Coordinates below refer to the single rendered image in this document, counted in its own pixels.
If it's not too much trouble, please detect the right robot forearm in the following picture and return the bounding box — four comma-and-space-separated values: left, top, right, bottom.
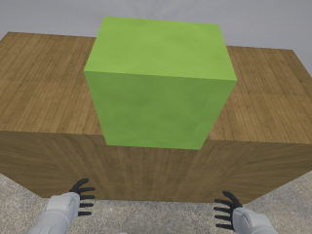
232, 207, 278, 234

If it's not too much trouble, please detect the robot left hand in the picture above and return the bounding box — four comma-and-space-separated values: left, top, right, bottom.
69, 178, 96, 216

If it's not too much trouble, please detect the pedestal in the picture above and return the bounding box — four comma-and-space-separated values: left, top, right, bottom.
0, 31, 312, 205

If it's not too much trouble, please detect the robot right hand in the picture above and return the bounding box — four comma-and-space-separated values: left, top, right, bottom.
214, 190, 243, 232

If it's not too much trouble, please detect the carton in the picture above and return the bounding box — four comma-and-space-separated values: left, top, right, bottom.
83, 16, 238, 150

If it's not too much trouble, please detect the left robot forearm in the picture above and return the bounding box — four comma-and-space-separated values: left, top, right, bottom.
26, 192, 80, 234

